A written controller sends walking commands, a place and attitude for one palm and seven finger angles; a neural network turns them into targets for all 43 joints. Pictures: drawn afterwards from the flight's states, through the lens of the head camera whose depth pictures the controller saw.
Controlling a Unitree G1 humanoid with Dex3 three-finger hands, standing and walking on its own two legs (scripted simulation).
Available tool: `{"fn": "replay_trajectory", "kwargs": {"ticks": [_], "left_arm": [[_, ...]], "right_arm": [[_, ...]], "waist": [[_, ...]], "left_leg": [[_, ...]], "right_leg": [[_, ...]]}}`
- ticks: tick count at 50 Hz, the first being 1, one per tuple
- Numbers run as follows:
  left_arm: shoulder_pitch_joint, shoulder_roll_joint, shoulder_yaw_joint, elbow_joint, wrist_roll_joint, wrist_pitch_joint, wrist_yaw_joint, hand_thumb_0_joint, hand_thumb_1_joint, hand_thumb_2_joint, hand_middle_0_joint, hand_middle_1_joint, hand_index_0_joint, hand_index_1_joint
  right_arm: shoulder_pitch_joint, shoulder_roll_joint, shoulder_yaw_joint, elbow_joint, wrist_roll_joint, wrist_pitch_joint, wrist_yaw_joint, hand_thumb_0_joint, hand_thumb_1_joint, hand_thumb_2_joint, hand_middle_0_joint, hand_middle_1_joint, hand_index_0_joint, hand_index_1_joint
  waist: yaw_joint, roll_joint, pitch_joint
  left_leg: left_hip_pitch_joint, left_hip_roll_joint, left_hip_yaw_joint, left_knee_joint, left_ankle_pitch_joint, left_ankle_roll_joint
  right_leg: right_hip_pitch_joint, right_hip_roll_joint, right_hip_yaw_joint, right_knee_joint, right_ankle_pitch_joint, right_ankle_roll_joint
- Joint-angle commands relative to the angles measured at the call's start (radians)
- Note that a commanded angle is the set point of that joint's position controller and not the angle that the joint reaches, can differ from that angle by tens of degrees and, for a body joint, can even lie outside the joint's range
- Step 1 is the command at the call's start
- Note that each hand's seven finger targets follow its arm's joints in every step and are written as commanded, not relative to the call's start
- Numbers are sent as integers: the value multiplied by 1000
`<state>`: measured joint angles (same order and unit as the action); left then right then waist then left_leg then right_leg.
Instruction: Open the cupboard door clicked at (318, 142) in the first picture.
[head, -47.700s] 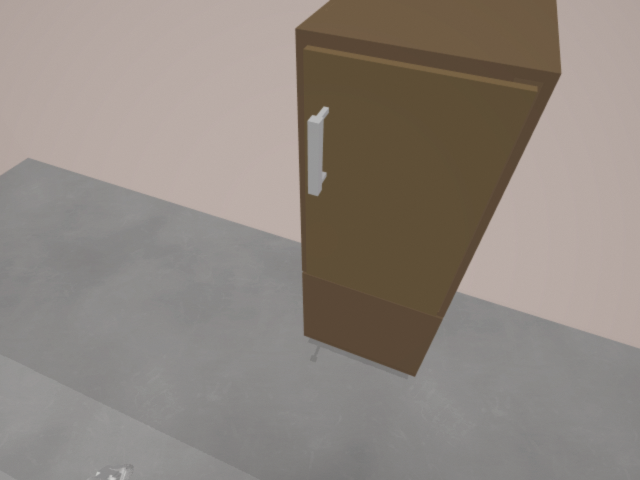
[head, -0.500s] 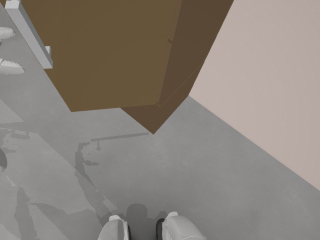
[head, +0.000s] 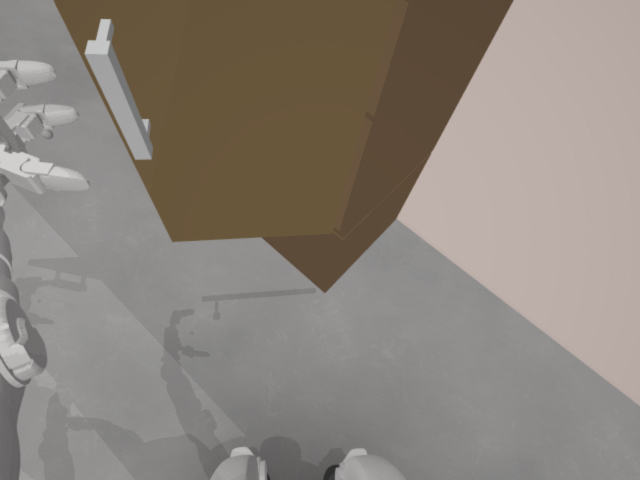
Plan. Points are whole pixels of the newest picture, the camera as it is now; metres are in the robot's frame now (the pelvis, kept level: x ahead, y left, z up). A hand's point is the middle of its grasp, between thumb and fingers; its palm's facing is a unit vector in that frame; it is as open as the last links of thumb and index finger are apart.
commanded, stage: move the hooked fingers beside the handle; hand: left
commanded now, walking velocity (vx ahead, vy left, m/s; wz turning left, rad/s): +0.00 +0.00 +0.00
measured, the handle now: (126, 96) +0.56 +0.21 +0.10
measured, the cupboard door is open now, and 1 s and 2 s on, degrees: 48 48 48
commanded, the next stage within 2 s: slide the fingers in behind the handle in 0.28 s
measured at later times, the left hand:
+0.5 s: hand (54, 120) +0.51 +0.27 +0.11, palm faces +0.05 -1.00 +0.01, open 14.0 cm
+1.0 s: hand (86, 128) +0.50 +0.24 +0.10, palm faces +0.06 -1.00 +0.01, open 14.0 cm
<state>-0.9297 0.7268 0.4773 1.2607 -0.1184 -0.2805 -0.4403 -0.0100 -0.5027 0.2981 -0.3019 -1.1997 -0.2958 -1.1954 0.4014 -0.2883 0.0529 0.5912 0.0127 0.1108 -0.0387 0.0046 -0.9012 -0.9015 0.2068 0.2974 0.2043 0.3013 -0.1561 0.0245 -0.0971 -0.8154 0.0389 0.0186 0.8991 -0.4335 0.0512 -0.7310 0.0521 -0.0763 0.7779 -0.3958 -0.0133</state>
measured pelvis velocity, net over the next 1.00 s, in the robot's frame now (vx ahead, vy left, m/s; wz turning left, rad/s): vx -0.01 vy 0.00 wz -0.01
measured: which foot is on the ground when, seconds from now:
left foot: down 0.00-1.00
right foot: down 0.00-1.00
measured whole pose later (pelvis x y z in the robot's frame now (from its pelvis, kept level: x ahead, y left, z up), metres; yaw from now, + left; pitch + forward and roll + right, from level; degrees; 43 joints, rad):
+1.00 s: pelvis -0.01 +0.00 +0.00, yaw +0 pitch +20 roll -5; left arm -0.95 0.63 0.44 1.22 -0.10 -0.31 -0.31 -0.01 -0.50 0.30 -0.30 -1.20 -0.30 -1.20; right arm 0.43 -0.27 0.05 0.61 0.00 0.09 -0.01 0.00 -0.90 -0.90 0.21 0.30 0.20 0.30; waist -0.17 0.03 -0.10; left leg -0.85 0.04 0.02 0.93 -0.43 0.06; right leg -0.76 0.05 -0.07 0.81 -0.40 -0.01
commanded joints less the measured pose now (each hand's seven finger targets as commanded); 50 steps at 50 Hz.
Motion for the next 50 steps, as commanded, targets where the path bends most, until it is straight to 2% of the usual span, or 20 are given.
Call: {"fn": "replay_trajectory", "kwargs": {"ticks": [1,2,5,9,12,17,19,24,27,30,33,36,39,41,42,45,46,47,48,50], "left_arm": [[-501,272,14,-274,-19,-100,25,0,-500,300,-300,-1200,-300,-1200],[-508,288,31,-278,-17,-114,30,0,-500,300,-300,-1200,-300,-1200],[-524,300,45,-257,-19,-126,38,0,-500,300,-300,-1200,-300,-1200],[-528,301,7,-135,12,-71,40,0,-500,300,-300,-1200,-300,-1200],[-521,365,39,-129,32,-61,50,0,-500,300,-300,-1200,-300,-1200],[-561,360,42,-219,17,-105,46,0,-500,300,-300,-1200,-300,-1200],[-552,366,51,-186,12,-100,39,0,-500,300,-300,-1200,-300,-1200],[-511,306,10,-143,13,-56,32,0,-500,300,-300,-1200,-300,-1200],[-534,278,-7,-160,16,-52,53,0,-500,300,-300,-1200,-300,-1200],[-542,333,51,-222,12,-78,76,0,-500,300,-300,-1200,-300,-1200],[-526,283,34,-270,10,-102,92,0,-500,300,-300,-1200,-300,-1200],[-439,285,59,-249,9,-95,101,0,-500,300,-300,-1200,-300,-1200],[-449,214,2,-240,11,-66,101,0,-500,300,-300,-1200,-300,-1200],[-441,250,32,-283,11,-73,111,0,-500,300,-300,-1200,-300,-1200],[-426,217,18,-281,5,-73,113,0,-500,300,-300,-1200,-300,-1200],[-467,171,-12,-288,-4,-90,125,0,-500,300,-300,-1200,-300,-1200],[-483,157,-23,-285,-1,-94,129,0,-500,300,-300,-1200,-300,-1200],[-492,137,-35,-267,-2,-94,133,0,-500,300,-300,-1200,-300,-1200],[-489,156,-19,-256,-2,-95,137,0,-500,300,-300,-1200,-300,-1200],[-510,148,-26,-292,-1,-109,143,0,-500,300,-300,-1200,-300,-1200]], "right_arm": [[196,-194,-72,-17,-10,-17,-23,0,-900,-900,200,300,200,300],[193,-194,-73,-13,-12,-22,-22,0,-900,-900,200,300,200,300],[196,-198,-72,-5,-15,-26,-21,0,-900,-900,200,300,200,300],[190,-205,-58,-7,-7,-26,-27,0,-900,-900,200,300,200,300],[200,-211,-53,-17,-9,-28,-32,0,-900,-900,200,300,200,300],[216,-211,-57,-14,-20,-33,-25,0,-900,-900,200,300,200,300],[222,-215,-57,-8,-19,-33,-24,0,-900,-900,200,300,200,300],[236,-214,-59,-3,-15,-30,-22,0,-900,-900,200,300,200,300],[244,-210,-59,0,-19,-34,-20,0,-900,-900,200,300,200,300],[258,-212,-63,-1,-27,-36,-17,0,-900,-900,200,300,200,300],[253,-201,-70,0,-31,-37,-4,0,-900,-900,200,300,200,300],[250,-199,-74,-8,-28,-29,4,0,-900,-900,200,300,200,300],[238,-193,-74,-13,-21,-24,8,0,-900,-900,200,300,200,300],[235,-194,-77,-21,-20,-22,5,0,-900,-900,200,300,200,300],[231,-187,-77,-23,-19,-22,7,0,-900,-900,200,300,200,300],[224,-184,-76,-16,-19,-25,8,0,-900,-900,200,300,200,300],[215,-183,-79,-13,-18,-27,7,0,-900,-900,200,300,200,300],[216,-183,-79,-8,-18,-29,8,0,-900,-900,200,300,200,300],[215,-185,-79,-5,-18,-31,7,0,-900,-900,200,300,200,300],[215,-184,-79,-5,-20,-36,6,0,-900,-900,200,300,200,300]], "waist": [[-42,195,-448],[-34,229,-465],[-40,196,-479],[-55,168,-384],[-47,171,-412],[-45,244,-500],[-51,204,-473],[-53,183,-410],[-60,211,-402],[-42,203,-460],[-32,253,-507],[-14,203,-502],[-29,186,-443],[-13,203,-476],[-13,207,-470],[-38,148,-420],[-42,173,-415],[-52,156,-402],[-45,154,-397],[-42,177,-437]], "left_leg": [[480,11,-100,-45,596,-31],[499,13,-103,-36,607,-38],[504,17,-119,-33,604,-43],[388,8,-117,-51,438,-30],[373,7,-116,-47,438,-27],[468,19,-129,-37,503,-46],[440,19,-129,-41,474,-40],[400,18,-127,-58,411,-31],[418,19,-130,-62,422,-35],[438,20,-130,-53,476,-35],[507,24,-128,-40,572,-52],[477,22,-115,-37,603,-44],[435,16,-104,-49,542,-34],[462,17,-105,-47,598,-37],[471,16,-102,-45,607,-38],[443,17,-105,-48,553,-30],[450,16,-106,-48,540,-33],[444,15,-106,-50,507,-31],[426,13,-105,-50,492,-30],[459,11,-111,-47,526,-32]], "right_leg": [[10,20,37,-27,379,-2],[-3,20,37,-23,369,-4],[-8,23,29,-15,345,-8],[-28,16,28,-27,262,-3],[-20,14,32,-21,265,-3],[-48,24,24,-10,264,-8],[-41,26,23,-18,252,-7],[-65,26,16,-31,214,-6],[-88,25,14,-33,210,-7],[-48,28,16,-20,247,-11],[-51,31,14,-16,286,-10],[-7,33,15,-12,329,-8],[-2,31,17,-23,322,-3],[20,29,20,-18,355,-5],[16,30,21,-21,359,-5],[7,30,20,-23,343,-5],[-13,28,23,-25,329,-3],[-22,29,22,-28,313,-2],[-12,27,25,-28,310,-4],[-7,24,26,-18,323,-7]]}}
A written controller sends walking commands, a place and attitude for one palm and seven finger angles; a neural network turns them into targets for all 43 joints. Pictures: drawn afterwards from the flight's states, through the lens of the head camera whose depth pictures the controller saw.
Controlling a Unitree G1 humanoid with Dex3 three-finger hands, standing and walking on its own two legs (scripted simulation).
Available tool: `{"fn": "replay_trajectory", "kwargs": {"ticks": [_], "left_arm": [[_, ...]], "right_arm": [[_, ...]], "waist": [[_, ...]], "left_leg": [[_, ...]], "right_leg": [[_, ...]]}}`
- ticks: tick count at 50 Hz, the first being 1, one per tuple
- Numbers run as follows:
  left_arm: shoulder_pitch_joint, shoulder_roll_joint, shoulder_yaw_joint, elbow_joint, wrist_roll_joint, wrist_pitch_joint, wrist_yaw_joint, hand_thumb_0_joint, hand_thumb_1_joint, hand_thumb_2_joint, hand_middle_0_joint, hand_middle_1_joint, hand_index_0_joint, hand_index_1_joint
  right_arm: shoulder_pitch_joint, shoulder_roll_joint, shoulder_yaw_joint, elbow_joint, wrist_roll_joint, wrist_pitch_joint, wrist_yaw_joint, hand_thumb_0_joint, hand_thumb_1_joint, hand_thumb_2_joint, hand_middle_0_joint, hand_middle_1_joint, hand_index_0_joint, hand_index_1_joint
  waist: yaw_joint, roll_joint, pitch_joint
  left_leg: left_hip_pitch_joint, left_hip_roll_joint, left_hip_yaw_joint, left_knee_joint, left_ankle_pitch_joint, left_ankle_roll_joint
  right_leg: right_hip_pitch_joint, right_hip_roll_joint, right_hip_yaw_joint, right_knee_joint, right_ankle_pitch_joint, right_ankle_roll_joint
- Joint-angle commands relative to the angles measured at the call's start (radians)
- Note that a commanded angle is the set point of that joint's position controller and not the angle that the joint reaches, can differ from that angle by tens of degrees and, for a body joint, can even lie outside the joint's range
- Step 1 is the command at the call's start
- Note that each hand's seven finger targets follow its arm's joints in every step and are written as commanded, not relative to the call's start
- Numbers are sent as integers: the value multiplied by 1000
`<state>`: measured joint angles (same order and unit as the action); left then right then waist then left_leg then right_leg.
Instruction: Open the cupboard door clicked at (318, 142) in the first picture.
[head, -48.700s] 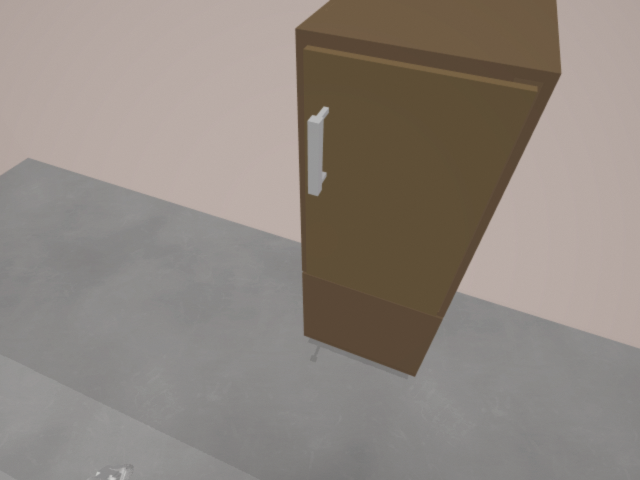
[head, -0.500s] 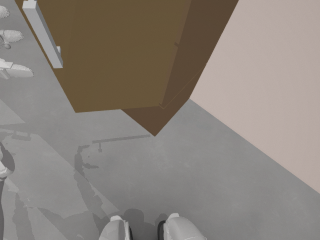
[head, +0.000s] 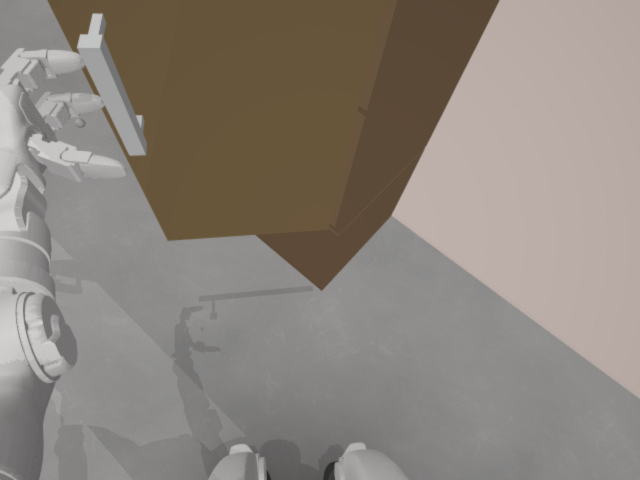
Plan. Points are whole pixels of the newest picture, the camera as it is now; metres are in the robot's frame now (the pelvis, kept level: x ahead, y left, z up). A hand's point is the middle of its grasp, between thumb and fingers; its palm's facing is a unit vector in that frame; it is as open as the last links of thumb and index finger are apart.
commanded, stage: slide the fingers in behind the handle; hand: left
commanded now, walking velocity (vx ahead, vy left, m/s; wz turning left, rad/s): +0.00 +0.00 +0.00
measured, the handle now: (119, 91) +0.57 +0.21 +0.10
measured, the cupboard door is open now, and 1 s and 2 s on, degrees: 48 48 47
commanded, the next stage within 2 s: close the thumb around the handle in 0.98 s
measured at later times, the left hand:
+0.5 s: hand (121, 116) +0.51 +0.20 +0.11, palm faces +0.07 -1.00 -0.02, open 14.0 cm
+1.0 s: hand (130, 115) +0.52 +0.19 +0.11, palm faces +0.07 -1.00 +0.00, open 13.9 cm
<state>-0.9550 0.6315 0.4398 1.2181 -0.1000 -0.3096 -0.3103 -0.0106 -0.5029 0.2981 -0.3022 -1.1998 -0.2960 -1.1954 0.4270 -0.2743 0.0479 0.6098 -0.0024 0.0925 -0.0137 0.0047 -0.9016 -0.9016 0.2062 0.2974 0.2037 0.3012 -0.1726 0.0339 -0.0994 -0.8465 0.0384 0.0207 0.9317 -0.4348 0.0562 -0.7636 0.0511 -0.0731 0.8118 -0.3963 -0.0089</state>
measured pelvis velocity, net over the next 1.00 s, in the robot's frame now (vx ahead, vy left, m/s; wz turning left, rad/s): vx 0.00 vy -0.02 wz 0.00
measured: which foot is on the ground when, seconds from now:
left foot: down 0.00-1.00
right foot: down 0.00-1.00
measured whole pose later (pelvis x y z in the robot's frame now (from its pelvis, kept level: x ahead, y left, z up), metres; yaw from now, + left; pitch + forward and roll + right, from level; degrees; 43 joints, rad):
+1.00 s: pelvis +0.00 -0.02 +0.00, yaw +0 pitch +20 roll -3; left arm -0.97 0.56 0.42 1.23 -0.08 -0.34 -0.22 -0.01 -0.50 0.30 -0.31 -1.20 -0.31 -1.21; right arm 0.44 -0.27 0.03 0.63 -0.01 0.07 0.00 0.01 -0.90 -0.90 0.20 0.30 0.20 0.30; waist -0.18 0.04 -0.10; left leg -0.84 0.04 0.02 0.92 -0.43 0.04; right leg -0.78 0.06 -0.07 0.82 -0.40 -0.03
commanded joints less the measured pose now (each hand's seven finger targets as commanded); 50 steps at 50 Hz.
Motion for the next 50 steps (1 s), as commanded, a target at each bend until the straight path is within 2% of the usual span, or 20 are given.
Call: {"fn": "replay_trajectory", "kwargs": {"ticks": [1,4,6,9,13,15,18,19,20,21,23,28,32,34,41,43,45,46,48,50], "left_arm": [[-475,223,0,-252,-17,-84,14,0,-500,300,-300,-1200,-300,-1200],[-449,182,-21,-256,-20,-86,21,0,-500,300,-300,-1200,-300,-1200],[-456,162,-31,-235,-23,-79,26,0,-500,300,-300,-1200,-300,-1200],[-447,207,4,-190,-16,-57,46,0,-500,300,-300,-1200,-300,-1200],[-490,228,10,-211,7,-74,76,0,-500,300,-300,-1200,-300,-1200],[-513,242,16,-214,12,-95,88,0,-500,300,-300,-1200,-300,-1200],[-502,240,17,-201,11,-106,83,0,-500,300,-300,-1200,-300,-1200],[-499,270,38,-201,11,-106,80,0,-500,300,-300,-1200,-300,-1200],[-502,256,28,-209,8,-107,74,0,-500,300,-300,-1200,-300,-1200],[-489,244,16,-211,10,-105,67,0,-500,300,-300,-1200,-300,-1200],[-480,188,-18,-197,3,-88,60,0,-500,300,-300,-1200,-300,-1200],[-500,186,-22,-159,-4,-55,72,0,-500,300,-300,-1200,-300,-1200],[-534,247,28,-229,9,-95,104,0,-500,300,-300,-1200,-300,-1200],[-517,210,0,-210,19,-104,112,0,-500,300,-300,-1200,-300,-1200],[-523,233,17,-219,21,-103,107,0,-500,300,-300,-1200,-300,-1200],[-492,206,5,-202,14,-92,97,0,-500,300,-300,-1200,-300,-1200],[-491,185,-4,-231,6,-98,94,0,-500,300,-300,-1200,-300,-1200],[-498,170,-15,-226,4,-97,93,0,-500,300,-300,-1200,-300,-1200],[-462,205,17,-220,2,-96,98,0,-500,300,-300,-1200,-300,-1200],[-450,189,12,-219,0,-94,100,0,-500,300,-300,-1200,-300,-1200]], "right_arm": [[184,-193,-77,-21,-4,-21,-17,0,-900,-900,200,300,200,300],[176,-188,-77,-19,-6,-24,-10,0,-900,-900,200,300,200,300],[172,-186,-76,-15,-4,-23,-9,0,-900,-900,200,300,200,300],[168,-190,-74,-23,1,-21,-11,0,-900,-900,200,300,200,300],[165,-183,-69,-30,-3,-30,-10,0,-900,-900,200,300,200,300],[169,-184,-67,-26,-5,-34,-12,0,-900,-900,200,300,200,300],[171,-183,-69,-24,-3,-40,-10,0,-900,-900,200,300,200,300],[174,-186,-68,-24,-4,-41,-10,0,-900,-900,200,300,200,300],[179,-186,-69,-22,-4,-41,-11,0,-900,-900,200,300,200,300],[177,-183,-71,-24,-1,-41,-10,0,-900,-900,200,300,200,300],[175,-181,-72,-21,-1,-41,-7,0,-900,-900,200,300,200,300],[187,-186,-71,-16,2,-38,-12,0,-900,-900,200,300,200,300],[197,-184,-74,-14,-7,-46,-10,0,-900,-900,200,300,200,300],[196,-180,-73,-11,-8,-48,-5,0,-900,-900,200,300,200,300],[201,-187,-78,-8,-7,-44,-6,0,-900,-900,200,300,200,300],[200,-184,-77,-11,-5,-41,-5,0,-900,-900,200,300,200,300],[198,-179,-78,-16,-6,-41,-4,0,-900,-900,200,300,200,300],[195,-180,-78,-11,-6,-41,-2,0,-900,-900,200,300,200,300],[196,-184,-79,-13,-6,-38,-3,0,-900,-900,200,300,200,300],[196,-181,-79,-16,-7,-37,-3,0,-900,-900,200,300,200,300]], "waist": [[-21,195,-459],[-13,184,-476],[-22,156,-457],[-20,89,-412],[-18,122,-421],[-29,104,-404],[-24,115,-454],[-17,109,-464],[-22,106,-483],[-12,142,-497],[-23,135,-462],[-43,76,-385],[-24,128,-466],[-31,123,-446],[-31,123,-489],[-28,105,-479],[-19,146,-484],[-28,138,-477],[-16,116,-472],[-14,105,-460]], "left_leg": [[523,15,-115,-77,558,-44],[539,17,-120,-72,584,-50],[504,12,-110,-70,564,-41],[405,-1,-91,-81,459,-25],[381,-8,-82,-78,423,-21],[370,-6,-86,-77,408,-19],[365,-10,-76,-72,401,-20],[347,-11,-73,-74,393,-19],[358,-12,-74,-72,409,-17],[378,-11,-73,-75,422,-21],[380,-9,-70,-77,407,-20],[309,-11,-67,-91,345,-11],[362,-10,-71,-79,404,-16],[367,-8,-74,-78,399,-18],[383,-10,-70,-73,440,-16],[387,-9,-71,-78,451,-17],[412,-10,-71,-77,479,-20],[427,-6,-76,-77,479,-22],[408,-7,-73,-77,483,-20],[404,-8,-72,-78,494,-19]], "right_leg": [[11,24,22,-50,326,-11],[15,25,19,-47,329,-11],[30,24,22,-47,346,-7],[82,20,32,-57,340,-4],[93,16,45,-53,335,-4],[89,17,46,-53,322,-5],[124,16,57,-51,341,-3],[148,15,60,-50,344,-2],[158,16,59,-46,363,-3],[150,14,58,-46,368,-4],[122,17,52,-57,349,-2],[123,15,57,-76,319,2],[133,14,62,-58,352,-2],[106,16,55,-56,333,-2],[139,16,60,-53,388,-1],[140,18,53,-54,395,-1],[131,19,50,-51,403,-6],[113,20,46,-54,395,-4],[133,20,50,-54,405,-4],[138,19,48,-52,417,-4]]}}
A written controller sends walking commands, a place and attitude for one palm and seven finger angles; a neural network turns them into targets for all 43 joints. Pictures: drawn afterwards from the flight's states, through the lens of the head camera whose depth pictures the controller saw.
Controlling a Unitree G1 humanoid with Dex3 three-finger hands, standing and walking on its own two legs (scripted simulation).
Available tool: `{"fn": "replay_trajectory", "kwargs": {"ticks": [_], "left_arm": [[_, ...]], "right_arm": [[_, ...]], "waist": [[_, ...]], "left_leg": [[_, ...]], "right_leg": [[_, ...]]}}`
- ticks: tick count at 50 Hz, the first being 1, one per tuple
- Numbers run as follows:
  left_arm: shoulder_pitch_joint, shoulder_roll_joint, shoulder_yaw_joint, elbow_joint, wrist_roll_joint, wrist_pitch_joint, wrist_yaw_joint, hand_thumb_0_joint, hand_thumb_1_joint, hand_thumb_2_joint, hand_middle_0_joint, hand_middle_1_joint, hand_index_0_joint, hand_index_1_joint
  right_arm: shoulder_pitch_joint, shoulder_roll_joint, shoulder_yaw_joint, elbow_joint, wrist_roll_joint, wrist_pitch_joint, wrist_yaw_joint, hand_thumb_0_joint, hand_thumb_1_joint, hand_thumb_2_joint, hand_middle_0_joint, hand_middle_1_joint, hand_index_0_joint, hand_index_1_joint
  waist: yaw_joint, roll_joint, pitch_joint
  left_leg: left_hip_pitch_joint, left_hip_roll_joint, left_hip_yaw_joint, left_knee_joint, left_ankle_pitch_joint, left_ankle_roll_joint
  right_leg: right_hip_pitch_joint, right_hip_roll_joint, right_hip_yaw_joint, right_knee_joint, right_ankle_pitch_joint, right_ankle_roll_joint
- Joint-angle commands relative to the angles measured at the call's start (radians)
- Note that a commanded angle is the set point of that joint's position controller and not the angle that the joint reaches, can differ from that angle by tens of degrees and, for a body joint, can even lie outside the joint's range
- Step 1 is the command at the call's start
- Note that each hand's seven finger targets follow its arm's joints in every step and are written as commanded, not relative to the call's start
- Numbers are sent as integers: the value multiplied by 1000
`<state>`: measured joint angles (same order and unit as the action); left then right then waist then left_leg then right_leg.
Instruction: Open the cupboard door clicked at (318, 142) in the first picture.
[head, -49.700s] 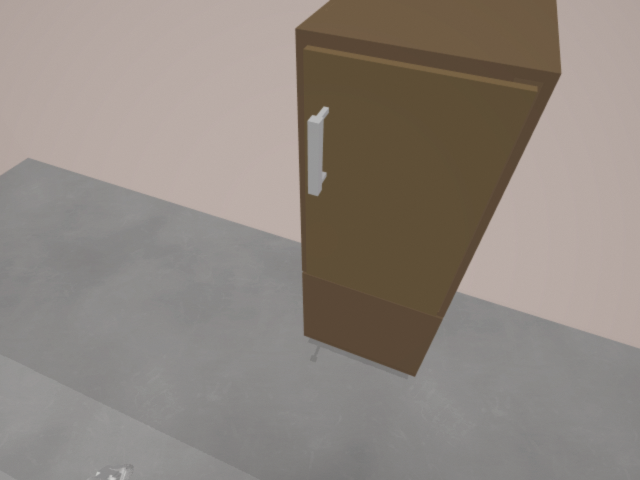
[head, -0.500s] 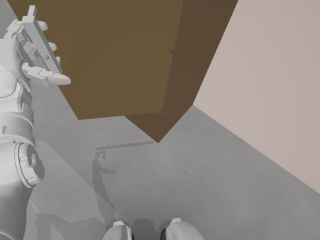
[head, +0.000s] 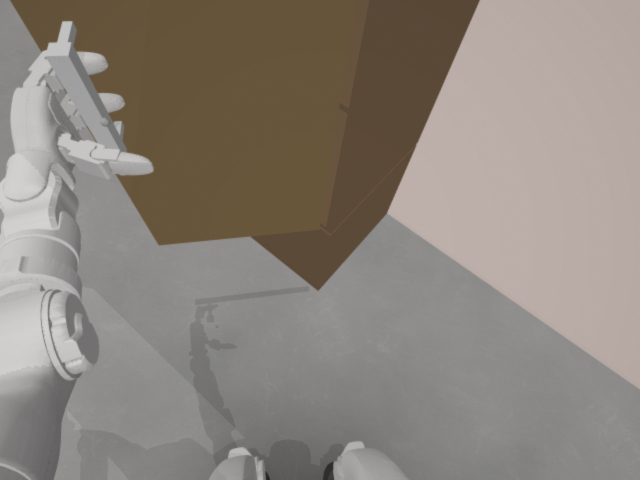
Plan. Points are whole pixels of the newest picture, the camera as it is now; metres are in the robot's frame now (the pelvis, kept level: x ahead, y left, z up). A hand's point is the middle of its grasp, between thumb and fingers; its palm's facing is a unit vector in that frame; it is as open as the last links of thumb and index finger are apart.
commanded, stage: close the thumb around the handle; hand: left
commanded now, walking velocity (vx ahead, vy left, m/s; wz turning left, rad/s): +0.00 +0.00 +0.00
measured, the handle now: (94, 98) +0.57 +0.23 +0.10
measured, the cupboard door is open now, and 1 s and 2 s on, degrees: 48 47 65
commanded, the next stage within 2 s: pull the door open along its arc in 0.78 s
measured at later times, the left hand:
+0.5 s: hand (101, 128) +0.51 +0.21 +0.11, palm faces +0.07 -1.00 +0.00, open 9.2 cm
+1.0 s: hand (109, 122) +0.52 +0.20 +0.11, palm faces +0.07 -1.00 -0.01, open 5.7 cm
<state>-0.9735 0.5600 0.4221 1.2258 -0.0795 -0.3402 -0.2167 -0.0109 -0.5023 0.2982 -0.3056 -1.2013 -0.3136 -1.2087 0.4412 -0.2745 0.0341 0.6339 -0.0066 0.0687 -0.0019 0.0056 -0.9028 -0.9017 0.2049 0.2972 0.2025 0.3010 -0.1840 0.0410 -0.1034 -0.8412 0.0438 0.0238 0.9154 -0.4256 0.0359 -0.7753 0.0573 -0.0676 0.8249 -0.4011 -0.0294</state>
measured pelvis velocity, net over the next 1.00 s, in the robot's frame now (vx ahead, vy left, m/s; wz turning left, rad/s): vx -0.01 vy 0.01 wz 0.00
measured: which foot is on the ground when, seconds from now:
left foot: down 0.00-1.00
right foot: down 0.00-1.00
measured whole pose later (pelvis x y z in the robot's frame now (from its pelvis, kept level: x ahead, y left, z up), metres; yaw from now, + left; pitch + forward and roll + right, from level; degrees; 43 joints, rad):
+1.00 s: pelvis -0.01 +0.01 +0.00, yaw +0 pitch +20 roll -4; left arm -1.01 0.57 0.41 1.25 -0.06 -0.34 -0.19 0.00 0.72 0.84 -0.37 -1.35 -0.37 -1.34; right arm 0.46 -0.28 0.04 0.64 -0.01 0.06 0.00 0.01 -0.90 -0.90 0.20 0.30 0.20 0.30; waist -0.20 0.04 -0.10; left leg -0.88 0.04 0.03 0.94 -0.42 0.04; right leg -0.81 0.05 -0.07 0.85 -0.39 -0.02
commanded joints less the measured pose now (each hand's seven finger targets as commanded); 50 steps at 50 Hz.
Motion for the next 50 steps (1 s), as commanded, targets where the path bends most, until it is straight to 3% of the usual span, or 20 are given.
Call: {"fn": "replay_trajectory", "kwargs": {"ticks": [1,3,4,6,9,13,15,17,21,24,27,29,31,35,38,41,44,45,47,50], "left_arm": [[-411,229,3,-201,-15,-57,5,0,-500,300,-300,-1200,-300,-1200],[-441,223,-10,-212,-13,-53,8,0,-500,300,-300,-1200,-300,-1200],[-433,228,-6,-214,-11,-52,8,0,-500,300,-300,-1200,-300,-1200],[-445,207,-13,-246,-17,-66,10,0,-388,348,-308,-1212,-308,-1212],[-437,226,17,-264,-31,-79,13,0,-220,420,-320,-1230,-320,-1230],[-424,238,20,-227,-17,-70,17,0,4,516,-336,-1254,-336,-1254],[-434,241,17,-261,-11,-78,17,0,116,564,-344,-1266,-344,-1266],[-438,206,-9,-268,-12,-82,16,0,228,612,-352,-1278,-352,-1278],[-429,211,6,-251,-27,-83,14,0,452,708,-368,-1302,-368,-1302],[-432,211,-2,-210,-22,-68,16,0,620,780,-380,-1320,-380,-1320],[-473,213,-16,-200,-8,-65,22,0,788,852,-392,-1338,-392,-1338],[-462,228,-4,-191,-6,-66,25,0,900,900,-400,-1350,-400,-1350],[-446,245,10,-176,-9,-68,23,0,900,900,-400,-1350,-400,-1350],[-505,239,-5,-163,-7,-69,20,0,900,900,-400,-1350,-400,-1350],[-507,289,34,-164,-5,-64,26,0,900,900,-400,-1350,-400,-1350],[-510,301,36,-176,9,-68,36,0,900,900,-400,-1350,-400,-1350],[-504,309,32,-165,15,-59,33,0,900,900,-400,-1350,-400,-1350],[-535,232,-19,-182,7,-60,33,0,900,900,-400,-1350,-400,-1350],[-485,249,7,-188,4,-60,31,0,900,900,-400,-1350,-400,-1350],[-419,226,9,-209,-12,-61,29,0,900,900,-400,-1350,-400,-1350]], "right_arm": [[174,-177,-63,-44,0,-12,-12,0,-900,-900,200,300,200,300],[173,-180,-65,-41,-1,-11,-12,0,-900,-900,200,300,200,300],[172,-181,-67,-43,0,-10,-12,0,-900,-900,200,300,200,300],[174,-177,-68,-43,-2,-11,-10,0,-900,-900,200,300,200,300],[167,-178,-70,-43,-4,-13,-9,0,-900,-900,200,300,200,300],[164,-179,-69,-41,-2,-9,-11,0,-900,-900,200,300,200,300],[162,-179,-70,-45,-1,-9,-11,0,-900,-900,200,300,200,300],[156,-174,-71,-41,0,-10,-9,0,-900,-900,200,300,200,300],[154,-178,-71,-38,0,-12,-11,0,-900,-900,200,300,200,300],[153,-178,-66,-36,1,-12,-13,0,-900,-900,200,300,200,300],[154,-181,-64,-31,0,-16,-16,0,-900,-900,200,300,200,300],[157,-183,-64,-34,-3,-18,-17,0,-900,-900,200,300,200,300],[158,-183,-61,-38,-2,-20,-18,0,-900,-900,200,300,200,300],[165,-187,-58,-33,-3,-26,-21,0,-900,-900,200,300,200,300],[169,-192,-58,-36,-5,-28,-23,0,-900,-900,200,300,200,300],[177,-189,-55,-37,-9,-28,-21,0,-900,-900,200,300,200,300],[178,-191,-56,-41,-7,-24,-22,0,-900,-900,200,300,200,300],[180,-185,-56,-41,-8,-26,-19,0,-900,-900,200,300,200,300],[182,-187,-61,-39,-10,-26,-16,0,-900,-900,200,300,200,300],[183,-187,-63,-48,-9,-23,-11,0,-900,-900,200,300,200,300]], "waist": [[-4,104,-427],[-16,97,-412],[-10,104,-414],[-6,129,-455],[0,99,-479],[0,78,-432],[7,123,-453],[2,138,-460],[3,102,-454],[-4,75,-411],[-19,93,-384],[-14,86,-399],[-9,84,-411],[-31,72,-383],[-14,100,-432],[-15,100,-452],[-18,98,-433],[-40,109,-436],[-13,136,-456],[2,109,-478]], "left_leg": [[389,-14,-72,-67,472,-2],[387,-12,-75,-69,449,0],[387,-13,-73,-67,449,-1],[437,-10,-82,-65,501,-6],[427,-13,-76,-62,501,-4],[388,-14,-74,-67,465,-2],[420,-14,-76,-64,492,-5],[457,-9,-84,-61,511,-11],[437,-10,-84,-67,481,-9],[391,-13,-82,-75,429,-5],[387,-12,-88,-77,396,-5],[380,-13,-85,-76,385,-4],[369,-14,-83,-75,390,-4],[348,-14,-88,-73,336,2],[357,-14,-92,-69,353,-4],[354,-13,-90,-62,377,-2],[332,-13,-87,-65,354,-1],[364,-13,-91,-63,366,0],[393,-9,-92,-63,398,-8],[401,-11,-88,-65,420,-5]], "right_leg": [[135,12,39,-67,409,17],[118,11,40,-71,389,19],[122,11,42,-71,388,17],[113,12,37,-63,404,14],[152,13,42,-63,428,17],[142,10,42,-64,405,19],[135,9,41,-59,410,13],[103,11,36,-60,398,13],[119,13,35,-63,385,14],[120,11,35,-69,360,15],[81,8,37,-72,322,15],[95,8,40,-73,317,15],[108,7,41,-68,324,15],[80,8,43,-74,279,16],[85,6,43,-64,281,15],[97,6,42,-57,303,18],[104,6,44,-62,295,19],[73,9,39,-63,294,18],[73,10,34,-60,303,14],[102,15,32,-60,325,11]]}}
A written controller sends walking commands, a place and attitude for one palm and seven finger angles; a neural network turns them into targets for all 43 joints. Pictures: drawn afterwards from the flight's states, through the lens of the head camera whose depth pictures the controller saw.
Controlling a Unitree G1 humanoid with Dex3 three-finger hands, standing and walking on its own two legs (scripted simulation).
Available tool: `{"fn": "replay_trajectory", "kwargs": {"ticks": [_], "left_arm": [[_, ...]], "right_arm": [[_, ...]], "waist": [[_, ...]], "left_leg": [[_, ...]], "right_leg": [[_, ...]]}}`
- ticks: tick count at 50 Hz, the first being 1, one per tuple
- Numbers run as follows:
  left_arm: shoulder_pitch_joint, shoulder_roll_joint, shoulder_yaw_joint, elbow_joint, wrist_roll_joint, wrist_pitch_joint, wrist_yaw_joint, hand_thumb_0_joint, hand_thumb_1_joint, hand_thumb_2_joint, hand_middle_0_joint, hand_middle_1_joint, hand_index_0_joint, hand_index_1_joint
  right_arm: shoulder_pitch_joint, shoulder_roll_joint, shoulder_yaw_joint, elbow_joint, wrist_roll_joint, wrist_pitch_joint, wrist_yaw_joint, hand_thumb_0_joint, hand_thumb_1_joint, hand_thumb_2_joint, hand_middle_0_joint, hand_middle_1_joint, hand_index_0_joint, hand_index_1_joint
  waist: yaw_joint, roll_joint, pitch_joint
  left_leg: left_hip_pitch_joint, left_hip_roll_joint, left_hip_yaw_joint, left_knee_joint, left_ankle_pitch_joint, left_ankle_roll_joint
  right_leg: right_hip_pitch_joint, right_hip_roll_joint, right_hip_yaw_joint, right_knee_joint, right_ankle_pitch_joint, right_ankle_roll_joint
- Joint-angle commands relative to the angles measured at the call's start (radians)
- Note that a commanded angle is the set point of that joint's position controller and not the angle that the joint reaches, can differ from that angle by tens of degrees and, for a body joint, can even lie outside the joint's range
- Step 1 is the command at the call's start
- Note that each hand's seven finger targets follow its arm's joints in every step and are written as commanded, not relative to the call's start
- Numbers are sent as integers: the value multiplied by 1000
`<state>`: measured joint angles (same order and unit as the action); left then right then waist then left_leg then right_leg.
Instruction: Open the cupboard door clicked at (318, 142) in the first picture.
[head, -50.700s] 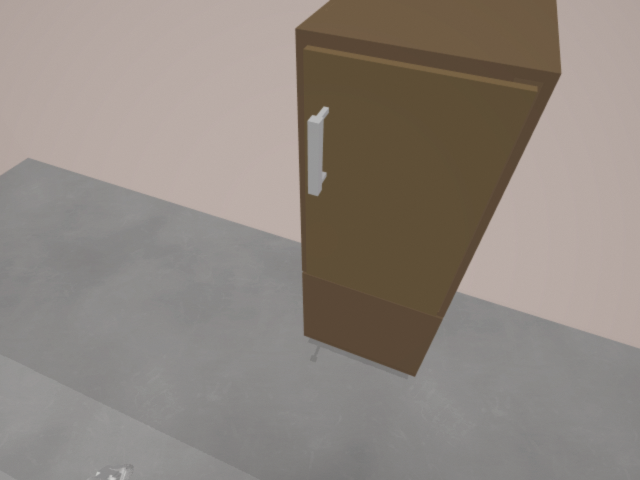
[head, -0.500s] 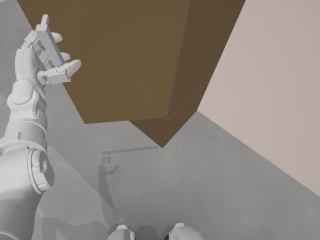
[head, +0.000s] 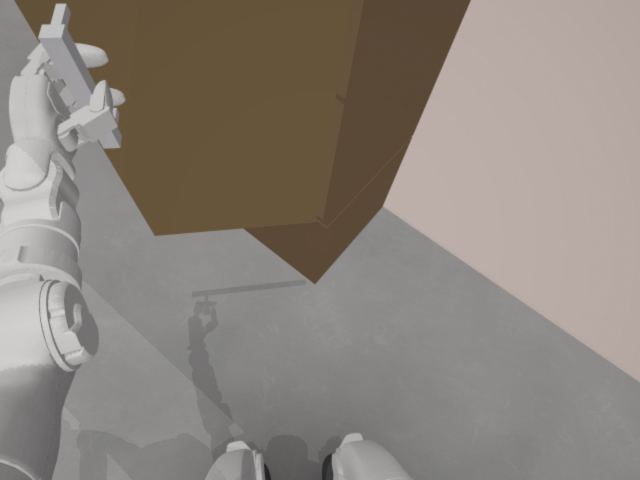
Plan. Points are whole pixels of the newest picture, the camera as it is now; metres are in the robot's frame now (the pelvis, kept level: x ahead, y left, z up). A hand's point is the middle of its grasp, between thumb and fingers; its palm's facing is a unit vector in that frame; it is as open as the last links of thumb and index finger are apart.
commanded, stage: pull the door open along its arc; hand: left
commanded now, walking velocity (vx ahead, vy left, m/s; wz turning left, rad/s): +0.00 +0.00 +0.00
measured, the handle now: (89, 83) +0.58 +0.22 +0.10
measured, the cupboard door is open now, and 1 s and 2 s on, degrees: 47 65 95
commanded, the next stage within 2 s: open thumb and fingers to let go in 1.56 s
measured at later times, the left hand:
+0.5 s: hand (124, 173) +0.44 +0.17 +0.11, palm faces +0.17 -0.98 +0.09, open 6.1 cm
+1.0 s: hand (144, 168) +0.45 +0.15 +0.11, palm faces +0.53 -0.85 +0.00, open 5.7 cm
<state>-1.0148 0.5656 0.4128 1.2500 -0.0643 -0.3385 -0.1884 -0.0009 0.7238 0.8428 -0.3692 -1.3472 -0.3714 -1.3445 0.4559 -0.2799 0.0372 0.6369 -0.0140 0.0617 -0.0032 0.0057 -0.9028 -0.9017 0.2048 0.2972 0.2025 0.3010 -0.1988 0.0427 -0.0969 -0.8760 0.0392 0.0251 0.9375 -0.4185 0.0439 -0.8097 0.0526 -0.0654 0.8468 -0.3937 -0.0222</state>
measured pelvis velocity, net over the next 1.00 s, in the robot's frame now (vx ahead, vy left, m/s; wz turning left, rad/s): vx -0.01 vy -0.03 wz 0.03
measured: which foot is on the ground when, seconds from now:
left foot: down 0.00-1.00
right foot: down 0.00-1.00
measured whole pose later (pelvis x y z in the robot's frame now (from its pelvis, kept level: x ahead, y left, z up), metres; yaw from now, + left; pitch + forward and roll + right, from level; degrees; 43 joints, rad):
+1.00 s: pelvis -0.01 -0.03 +0.01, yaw +2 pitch +14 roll -1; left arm -0.66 0.14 0.30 0.87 0.00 -0.33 0.48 -0.01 0.76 0.82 -0.35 -1.34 -0.33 -1.33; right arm 0.41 -0.23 -0.03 0.73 -0.07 0.01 0.02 0.01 -0.90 -0.90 0.20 0.30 0.20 0.30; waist -0.10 0.05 -0.13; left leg -0.71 0.03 0.02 0.84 -0.38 0.01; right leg -0.66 0.05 -0.07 0.81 -0.39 -0.06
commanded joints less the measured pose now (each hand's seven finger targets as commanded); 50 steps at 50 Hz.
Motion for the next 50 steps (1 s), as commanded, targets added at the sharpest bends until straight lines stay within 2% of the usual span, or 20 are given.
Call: {"fn": "replay_trajectory", "kwargs": {"ticks": [1,5,7,9,13,16,20,21,22,23,24,25,28,31,32,35,39,40,47,50], "left_arm": [[-343,210,19,-232,-33,-59,-2,0,900,900,-400,-1350,-400,-1350],[-247,190,24,-336,-51,-64,-7,0,900,900,-400,-1350,-400,-1350],[-161,164,20,-374,-65,-57,-9,0,900,900,-400,-1350,-400,-1350],[-65,117,3,-412,-84,-44,-11,0,900,900,-400,-1350,-400,-1350],[123,32,-32,-583,-120,-32,-6,0,900,900,-400,-1350,-400,-1350],[340,-45,-61,-723,-150,-15,4,0,900,900,-400,-1350,-400,-1350],[191,-48,-92,-793,-133,5,49,0,900,900,-400,-1350,-400,-1350],[130,-82,36,-807,-186,20,191,0,900,900,-400,-1350,-400,-1350],[144,-175,-49,-769,-154,36,262,0,900,900,-400,-1350,-400,-1350],[117,-207,-62,-748,-138,40,309,0,900,900,-400,-1350,-400,-1350],[70,-204,-52,-716,-116,43,354,0,900,900,-400,-1350,-400,-1350],[-10,-189,-41,-733,-93,32,407,0,900,900,-400,-1350,-400,-1350],[-40,-264,-79,-707,6,24,557,0,900,900,-400,-1350,-400,-1350],[-96,-306,-108,-676,113,19,707,0,900,900,-400,-1350,-400,-1350],[-113,-319,-128,-670,136,17,732,0,900,900,-400,-1350,-400,-1350],[-178,-315,-156,-643,168,-4,744,0,900,900,-400,-1350,-400,-1350],[-250,-290,-154,-604,145,-36,703,0,900,900,-400,-1350,-400,-1350],[-229,-277,-136,-583,135,-41,694,0,900,900,-400,-1350,-400,-1350],[-60,-315,-149,-620,91,-81,657,0,900,900,-400,-1350,-400,-1350],[44,-348,-166,-673,73,-89,658,0,900,900,-400,-1350,-400,-1350]], "right_arm": [[161,-178,-67,-55,0,-15,-8,0,-900,-900,200,300,200,300],[146,-174,-74,-79,5,-8,-2,0,-900,-900,200,300,200,300],[131,-169,-79,-92,11,-4,2,0,-900,-900,200,300,200,300],[109,-162,-82,-109,19,-3,5,0,-900,-900,200,300,200,300],[63,-145,-90,-143,33,-7,13,0,-900,-900,200,300,200,300],[24,-131,-92,-170,42,-22,23,0,-900,-900,200,300,200,300],[-7,-134,-93,-147,44,-27,10,0,-900,-900,200,300,200,300],[-49,-100,-91,-146,38,-38,6,0,-900,-900,200,300,200,300],[-50,-98,-87,-130,30,-48,10,0,-900,-900,200,300,200,300],[-53,-97,-87,-116,27,-57,11,0,-900,-900,200,300,200,300],[-49,-99,-87,-97,17,-61,12,0,-900,-900,200,300,200,300],[-48,-97,-87,-82,5,-66,10,0,-900,-900,200,300,200,300],[-81,-76,-85,-74,-25,-78,17,0,-900,-900,200,300,200,300],[-92,-66,-89,-60,-58,-83,24,0,-900,-900,200,300,200,300],[-89,-67,-91,-57,-63,-82,27,0,-900,-900,200,300,200,300],[-71,-74,-100,-42,-70,-81,21,0,-900,-900,200,300,200,300],[-67,-72,-99,-30,-63,-87,7,0,-900,-900,200,300,200,300],[-60,-75,-98,-28,-62,-88,4,0,-900,-900,200,300,200,300],[-55,-72,-101,-28,-48,-100,11,0,-900,-900,200,300,200,300],[-57,-76,-106,-38,-46,-110,17,0,-900,-900,200,300,200,300]], "waist": [[26,94,-473],[61,112,-507],[78,90,-500],[91,55,-466],[128,53,-461],[159,32,-445],[110,3,-322],[177,-5,-305],[137,-16,-276],[126,-8,-252],[115,-33,-251],[110,-33,-274],[124,41,-363],[109,8,-417],[99,4,-434],[66,-55,-461],[61,-41,-449],[66,-55,-440],[107,9,-409],[126,-23,-402]], "left_leg": [[426,-6,-85,-94,412,-15],[453,-10,-69,-101,479,-15],[455,-8,-62,-110,505,-17],[440,-10,-49,-124,499,-14],[481,-9,-37,-141,604,-14],[510,-7,-29,-155,689,-12],[479,-14,-29,-170,554,-11],[427,-25,-30,-178,531,-23],[434,-23,-35,-182,496,-31],[433,-19,-46,-180,466,-40],[424,-20,-49,-175,439,-40],[421,-24,-50,-163,425,-37],[431,-31,-52,-143,417,-43],[407,-33,-59,-123,393,-40],[402,-33,-57,-119,380,-40],[394,-32,-57,-111,350,-31],[366,-40,-40,-127,289,-23],[356,-41,-42,-133,275,-20],[377,-42,-25,-174,279,-22],[383,-42,-19,-191,288,-19]], "right_leg": [[153,19,28,-84,327,6],[215,21,30,-81,399,1],[243,22,27,-84,431,3],[273,22,26,-95,448,3],[334,17,25,-102,528,3],[384,11,25,-109,597,5],[341,9,28,-131,531,10],[353,7,16,-136,506,9],[327,8,11,-131,470,13],[283,4,5,-128,423,12],[268,2,4,-120,401,13],[269,-3,12,-114,391,13],[239,-15,15,-80,356,7],[221,-18,13,-64,329,10],[220,-18,14,-63,323,10],[238,-15,25,-79,328,14],[289,-20,47,-111,326,16],[294,-17,48,-118,317,15],[346,-15,47,-152,316,5],[381,-11,47,-166,329,4]]}}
